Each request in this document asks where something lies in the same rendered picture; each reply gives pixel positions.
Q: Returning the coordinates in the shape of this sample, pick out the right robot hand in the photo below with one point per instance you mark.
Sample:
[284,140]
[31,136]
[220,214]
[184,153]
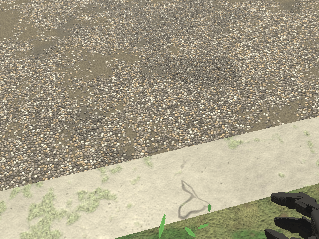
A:
[302,203]

